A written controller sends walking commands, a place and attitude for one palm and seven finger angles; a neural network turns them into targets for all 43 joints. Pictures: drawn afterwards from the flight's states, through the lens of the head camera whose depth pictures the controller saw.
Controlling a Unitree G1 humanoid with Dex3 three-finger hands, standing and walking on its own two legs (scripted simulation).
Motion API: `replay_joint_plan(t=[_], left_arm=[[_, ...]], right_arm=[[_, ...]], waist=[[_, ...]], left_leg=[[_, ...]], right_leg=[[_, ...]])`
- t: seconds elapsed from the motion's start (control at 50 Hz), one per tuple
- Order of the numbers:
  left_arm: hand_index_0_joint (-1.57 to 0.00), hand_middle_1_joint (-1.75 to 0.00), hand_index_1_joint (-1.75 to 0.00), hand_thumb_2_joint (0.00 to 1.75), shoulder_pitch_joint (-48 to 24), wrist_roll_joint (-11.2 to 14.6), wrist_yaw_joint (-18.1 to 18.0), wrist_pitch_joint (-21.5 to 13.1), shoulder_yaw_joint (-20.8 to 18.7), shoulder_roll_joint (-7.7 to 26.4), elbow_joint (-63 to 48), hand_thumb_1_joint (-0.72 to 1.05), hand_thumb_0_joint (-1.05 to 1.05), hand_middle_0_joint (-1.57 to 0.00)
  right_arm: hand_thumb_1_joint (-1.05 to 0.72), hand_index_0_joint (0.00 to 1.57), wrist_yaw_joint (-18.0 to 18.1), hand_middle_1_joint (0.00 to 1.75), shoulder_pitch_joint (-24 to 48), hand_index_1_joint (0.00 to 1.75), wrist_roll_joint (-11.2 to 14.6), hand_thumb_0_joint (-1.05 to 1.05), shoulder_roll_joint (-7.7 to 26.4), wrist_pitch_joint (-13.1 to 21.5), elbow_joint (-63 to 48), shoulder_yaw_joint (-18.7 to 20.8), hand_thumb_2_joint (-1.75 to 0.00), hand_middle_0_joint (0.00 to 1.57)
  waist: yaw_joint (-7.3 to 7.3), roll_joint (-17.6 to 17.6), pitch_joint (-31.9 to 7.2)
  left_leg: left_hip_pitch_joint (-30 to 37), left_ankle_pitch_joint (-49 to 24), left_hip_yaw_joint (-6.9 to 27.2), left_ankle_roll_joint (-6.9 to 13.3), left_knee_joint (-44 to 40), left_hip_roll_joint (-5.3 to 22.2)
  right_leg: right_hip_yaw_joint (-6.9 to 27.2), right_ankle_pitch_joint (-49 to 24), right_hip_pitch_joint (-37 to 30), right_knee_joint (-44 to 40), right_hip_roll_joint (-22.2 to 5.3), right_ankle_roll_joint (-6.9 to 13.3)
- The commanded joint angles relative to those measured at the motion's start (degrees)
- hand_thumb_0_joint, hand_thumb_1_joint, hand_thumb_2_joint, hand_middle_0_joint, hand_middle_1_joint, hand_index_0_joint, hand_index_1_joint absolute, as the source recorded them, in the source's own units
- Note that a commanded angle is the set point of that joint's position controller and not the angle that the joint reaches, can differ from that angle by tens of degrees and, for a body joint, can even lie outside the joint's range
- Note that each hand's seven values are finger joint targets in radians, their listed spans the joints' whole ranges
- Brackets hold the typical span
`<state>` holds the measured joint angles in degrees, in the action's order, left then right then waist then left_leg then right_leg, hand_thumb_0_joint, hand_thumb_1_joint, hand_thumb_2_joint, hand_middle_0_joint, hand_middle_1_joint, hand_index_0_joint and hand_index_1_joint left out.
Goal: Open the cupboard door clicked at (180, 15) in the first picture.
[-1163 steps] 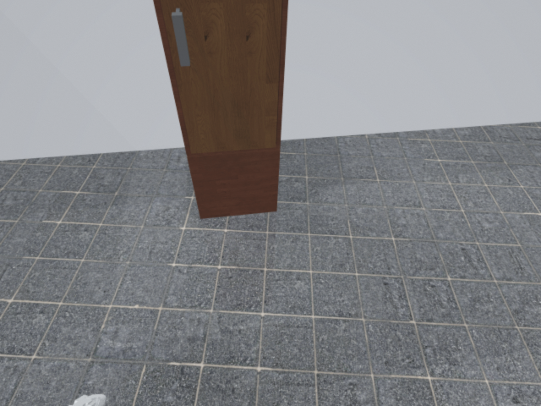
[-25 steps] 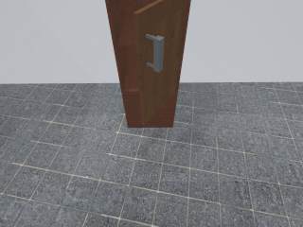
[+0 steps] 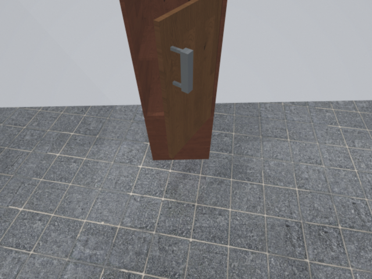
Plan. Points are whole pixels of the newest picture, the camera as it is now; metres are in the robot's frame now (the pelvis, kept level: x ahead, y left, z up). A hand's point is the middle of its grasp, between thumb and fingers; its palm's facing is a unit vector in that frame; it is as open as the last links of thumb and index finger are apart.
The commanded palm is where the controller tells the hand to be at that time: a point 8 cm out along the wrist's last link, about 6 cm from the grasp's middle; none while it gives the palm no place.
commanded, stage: walk to a spot facing it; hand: left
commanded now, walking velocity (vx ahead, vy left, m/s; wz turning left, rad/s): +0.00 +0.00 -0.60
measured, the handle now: (180, 69) +0.67 +0.06 +0.09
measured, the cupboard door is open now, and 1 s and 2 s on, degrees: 54 54 54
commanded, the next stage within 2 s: none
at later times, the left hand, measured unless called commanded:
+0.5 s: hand out of the picture +0.08 +0.16 -0.17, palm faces -0.18 -0.94 -0.30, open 7.3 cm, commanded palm none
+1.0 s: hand (126, 273) +0.17 +0.17 -0.19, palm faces -0.42 -0.88 -0.23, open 7.3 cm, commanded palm none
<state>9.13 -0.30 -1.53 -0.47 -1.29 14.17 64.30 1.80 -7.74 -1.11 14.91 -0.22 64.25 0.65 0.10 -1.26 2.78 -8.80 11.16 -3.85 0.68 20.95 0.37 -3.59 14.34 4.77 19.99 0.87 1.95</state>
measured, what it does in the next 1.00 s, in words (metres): steps on the spot, turning right: left foot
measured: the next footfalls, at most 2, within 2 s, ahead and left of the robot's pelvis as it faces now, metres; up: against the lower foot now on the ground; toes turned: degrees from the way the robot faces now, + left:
left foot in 0.90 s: +0.10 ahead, +0.10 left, +0.00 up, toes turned -28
right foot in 1.22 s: -0.04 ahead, -0.15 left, +0.00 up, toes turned -45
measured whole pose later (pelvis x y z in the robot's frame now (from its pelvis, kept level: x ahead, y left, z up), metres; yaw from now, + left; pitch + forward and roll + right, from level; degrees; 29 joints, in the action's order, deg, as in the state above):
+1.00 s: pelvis +0.01 +0.01 -0.01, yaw -30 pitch +2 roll -2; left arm 11.0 -1.3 0.7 3.1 -5.9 15.3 53.7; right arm 2.5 -7.1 -1.9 10.5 -0.2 49.3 1.1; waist -2.3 1.9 5.6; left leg -16.2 17.8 -0.7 -0.9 32.3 3.7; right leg 3.1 28.8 28.3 60.7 3.6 -2.0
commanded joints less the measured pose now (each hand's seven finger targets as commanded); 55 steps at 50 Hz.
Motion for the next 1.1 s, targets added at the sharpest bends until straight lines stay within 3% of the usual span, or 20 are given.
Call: replay_joint_plan(t=[0.0,0.16,0.2,0.22,0.26,0.3,0.34,0.36,0.38,0.4,0.48,0.7,0.78,0.82,0.84,0.86,0.88,0.9,0.98,1.08], left_arm=[[-0.2,-0.3,-0.3,0.9,3.23,-0.38,-0.07,0.97,-2.23,7.2,-3.53,0.9,0.0,-0.2],[-0.2,-0.3,-0.3,0.9,3.03,-0.78,0.62,2.07,-3.77,6.61,-8.94,0.9,0.0,-0.2],[-0.2,-0.3,-0.3,0.9,2.82,-0.78,1.02,2.31,-3.75,5.11,-10.15,0.9,0.0,-0.2],[-0.2,-0.3,-0.3,0.9,2.24,-0.85,1.21,2.49,-3.74,4.15,-10.85,0.9,0.0,-0.2],[-0.2,-0.3,-0.3,0.9,0.04,-1.06,1.78,2.89,-4.12,3.01,-12.47,0.9,0.0,-0.2],[-0.2,-0.3,-0.3,0.9,3.2,-0.97,2.11,2.48,-4.16,1.72,-11.88,0.9,0.0,-0.2],[-0.2,-0.3,-0.3,0.9,9.24,-1.23,1.97,2.04,-4.94,3.63,-10.12,0.9,0.0,-0.2],[-0.2,-0.3,-0.3,0.9,10.95,-1.95,1.15,1.35,-6.02,9.39,-9.95,0.9,0.0,-0.2],[-0.2,-0.3,-0.3,0.9,12.25,-1.2,0.77,1.32,-6.28,12.69,-9.85,0.9,0.0,-0.2],[-0.2,-0.3,-0.3,0.9,10.7,-1.08,0.23,1.41,-6.33,11.43,-10.53,0.9,0.0,-0.2],[-0.2,-0.3,-0.3,0.9,5.55,-0.94,-0.43,0.83,-5.47,7.48,-12.18,0.9,0.0,-0.2],[-0.2,-0.3,-0.3,0.9,8.93,-1.29,0.01,1.1,-6.2,8.74,-12.45,0.9,0.0,-0.2],[-0.2,-0.3,-0.3,0.9,5.92,-1.37,0.19,1.43,-6.57,9.55,-13.67,0.9,0.0,-0.2],[-0.2,-0.3,-0.3,0.9,2.82,-1.13,0.21,1.65,-6.27,8.67,-14.38,0.9,0.0,-0.2],[-0.2,-0.3,-0.3,0.9,2.16,-0.54,0.45,1.8,-5.79,6.62,-15.41,0.9,0.0,-0.2],[-0.2,-0.3,-0.3,0.9,4.04,-0.05,1.35,1.83,-5.09,3.38,-16.5,0.9,0.0,-0.2],[-0.2,-0.3,-0.3,0.9,2.21,-0.82,1.87,1.55,-5.25,5.16,-17.51,0.9,0.0,-0.2],[-0.2,-0.3,-0.3,0.9,0.76,-1.65,2.42,1.54,-5.5,5.49,-17.12,0.9,0.0,-0.2],[-0.2,-0.3,-0.3,0.9,0.82,-0.91,3.48,2.24,-4.97,3.57,-16.49,0.9,0.0,-0.2],[-0.2,-0.3,-0.3,0.9,-2.8,-0.76,4.41,2.33,-4.0,2.38,-17.4,0.9,0.0,-0.2]], right_arm=[[-0.9,0.2,0.58,0.3,-4.42,0.3,0.07,0.0,5.08,-0.69,-3.37,1.7,-0.9,0.2],[-0.9,0.2,1.08,0.3,-4.8,0.3,-0.03,0.0,5.81,-1.1,-8.6,3.79,-0.9,0.2],[-0.9,0.2,1.15,0.3,-5.67,0.3,-0.26,0.0,7.23,-0.98,-9.22,4.37,-0.9,0.2],[-0.9,0.2,1.11,0.3,-6.23,0.3,-0.3,0.0,7.75,-0.7,-9.34,4.57,-0.9,0.2],[-0.9,0.2,1.13,0.3,-6.57,0.3,-0.86,0.0,8.0,-0.23,-9.87,4.57,-0.9,0.2],[-0.9,0.2,1.0,0.3,-3.44,0.3,-1.08,0.0,7.97,-0.15,-10.99,4.6,-0.9,0.2],[-0.9,0.2,0.78,0.3,-0.75,0.3,-0.28,0.0,7.53,-0.73,-12.1,4.88,-0.9,0.2],[-0.9,0.2,0.44,0.3,-0.75,0.3,0.45,0.0,3.65,-1.1,-13.74,4.48,-0.9,0.2],[-0.9,0.2,-0.01,0.3,1.65,0.3,0.6,0.0,3.29,-1.7,-15.07,4.33,-0.9,0.2],[-0.9,0.2,0.0,0.3,2.46,0.3,0.5,0.0,2.8,-2.22,-14.66,4.54,-0.9,0.2],[-0.9,0.2,-0.05,0.3,1.02,0.3,0.36,0.0,1.7,-2.02,-13.67,4.27,-0.9,0.2],[-0.9,0.2,0.45,0.3,6.38,0.3,0.98,0.0,1.28,-1.59,-17.18,4.01,-0.9,0.2],[-0.9,0.2,0.59,0.3,3.81,0.3,1.38,0.0,1.3,-0.9,-17.78,3.89,-0.9,0.2],[-0.9,0.2,0.87,0.3,-1.65,0.3,1.49,0.0,2.01,-0.33,-16.3,4.0,-0.9,0.2],[-0.9,0.2,1.24,0.3,-5.29,0.3,1.0,0.0,4.86,0.4,-15.5,4.25,-0.9,0.2],[-0.9,0.2,1.37,0.3,-6.11,0.3,-0.06,0.0,11.01,0.73,-16.01,5.2,-0.9,0.2],[-0.9,0.2,1.68,0.3,-6.67,0.3,-0.45,0.0,12.41,0.19,-17.02,5.23,-0.9,0.2],[-0.9,0.2,1.63,0.3,-6.31,0.3,-1.09,0.0,10.74,0.61,-17.18,4.81,-0.9,0.2],[-0.9,0.2,1.39,0.3,-3.28,0.3,-1.02,0.0,7.12,0.74,-17.95,3.56,-0.9,0.2],[-0.9,0.2,0.56,0.3,-7.27,0.3,-1.09,0.0,9.31,0.21,-16.04,4.45,-0.9,0.2]], waist=[[0.58,2.1,-1.33],[0.8,-1.43,-2.16],[0.87,-7.4,-2.52],[0.72,-9.86,-2.72],[1.03,-9.26,-1.84],[-1.4,-6.51,-3.02],[-4.23,0.89,-2.84],[-4.38,17.8,-2.74],[-6.05,17.99,-1.54],[-4.77,12.6,-0.76],[-1.48,6.43,-3.72],[-3.16,7.91,-4.72],[-1.48,9.34,-5.82],[1.52,6.78,-7.09],[2.94,-0.61,-8.17],[2.06,-17.6,-8.24],[2.53,-12.79,-5.57],[2.1,-6.06,-3.71],[-0.47,-10.86,-4.28],[1.6,-12.45,-4.49]], left_leg=[[1.49,-9.14,2.56,-0.1,2.54,7.87],[1.71,-6.11,2.84,1.46,4.87,11.75],[2.31,-5.18,7.13,4.71,0.52,17.34],[2.59,-7.57,9.87,7.47,-2.19,21.62],[0.52,-11.25,10.2,10.32,-3.72,24.96],[-0.88,-16.58,3.76,7.53,1.57,22.21],[-7.7,-6.81,-2.64,2.09,12.74,16.29],[-18.26,11.35,-8.06,-2.51,26.44,7.23],[-22.41,26.14,-2.7,-3.61,38.38,2.57],[-24.2,22.89,3.51,-3.14,44.27,3.23],[-24.65,12.64,5.32,-4.37,45.17,4.26],[-21.53,13.55,5.63,-4.5,32.5,1.37],[-14.1,12.65,5.66,-3.64,21.55,0.14],[-1.89,4.61,6.02,-3.32,8.31,0.74],[7.57,2.15,11.29,-1.2,-0.49,7.31],[12.73,-4.54,27.64,5.07,-5.01,23.84],[5.07,-8.72,30.35,10.88,-5.13,30.27],[1.67,-14.94,27.46,11.27,-4.19,27.14],[2.64,-30.09,7.78,6.54,1.66,17.39],[0.34,-15.91,2.74,4.58,1.47,17.55]], right_leg=[[9.19,-19.54,4.57,1.22,-8.4,1.36],[11.24,-17.09,12.34,10.05,-4.59,1.34],[7.94,-6.82,16.24,18.79,-1.3,0.1],[5.19,7.86,18.22,26.09,-0.11,-0.67],[4.1,18.29,19.53,33.29,-2.08,-1.24],[2.36,14.26,14.1,25.17,-2.8,-1.05],[2.59,-2.97,5.0,9.21,-2.77,-0.71],[23.24,-15.1,-0.26,-1.14,-15.22,3.69],[32.0,-21.9,2.61,-3.61,-22.44,10.24],[31.79,-15.3,4.28,-3.56,-20.18,11.32],[24.0,-25.12,0.5,1.19,-14.0,9.27],[28.57,-31.81,-1.16,2.79,-11.68,10.01],[30.38,-31.05,2.93,4.51,-10.41,8.96],[28.94,-24.81,10.8,7.82,-7.54,5.25],[23.68,-12.85,19.07,12.52,-2.24,2.13],[12.81,16.54,29.76,25.01,5.26,-2.14],[7.94,22.93,29.95,37.47,2.58,-3.79],[7.72,20.02,30.0,45.01,1.69,-4.27],[3.77,13.78,28.83,45.96,-1.59,-5.48],[-2.1,11.72,18.31,25.97,-0.86,-4.21]])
